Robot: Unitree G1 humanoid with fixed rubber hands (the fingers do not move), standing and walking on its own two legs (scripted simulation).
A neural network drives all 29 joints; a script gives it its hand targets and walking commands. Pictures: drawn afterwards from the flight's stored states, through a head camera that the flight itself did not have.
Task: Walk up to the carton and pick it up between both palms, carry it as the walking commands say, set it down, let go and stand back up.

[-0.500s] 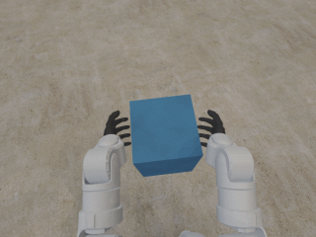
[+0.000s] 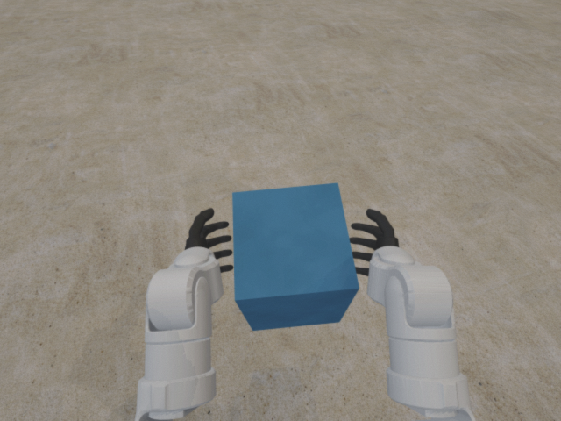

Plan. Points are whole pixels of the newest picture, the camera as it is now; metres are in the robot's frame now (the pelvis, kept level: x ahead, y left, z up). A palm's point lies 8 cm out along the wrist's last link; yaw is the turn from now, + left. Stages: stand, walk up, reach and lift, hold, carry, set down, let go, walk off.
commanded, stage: carry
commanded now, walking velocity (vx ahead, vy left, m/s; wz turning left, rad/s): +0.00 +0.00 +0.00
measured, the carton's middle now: (291, 263) +0.37 +0.00 +0.01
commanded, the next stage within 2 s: none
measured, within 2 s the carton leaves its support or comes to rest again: neither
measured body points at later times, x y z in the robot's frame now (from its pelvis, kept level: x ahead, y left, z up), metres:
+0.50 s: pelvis +0.06 -0.02 +0.00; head +0.11 -0.04 +0.45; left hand +0.39 +0.10 +0.07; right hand +0.38 -0.15 +0.06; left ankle -0.02 +0.10 -0.72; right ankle -0.08 -0.12 -0.72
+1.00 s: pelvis +0.21 -0.08 -0.01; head +0.24 -0.12 +0.43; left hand +0.54 +0.03 +0.05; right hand +0.52 -0.22 +0.04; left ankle +0.10 +0.07 -0.69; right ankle +0.23 -0.16 -0.73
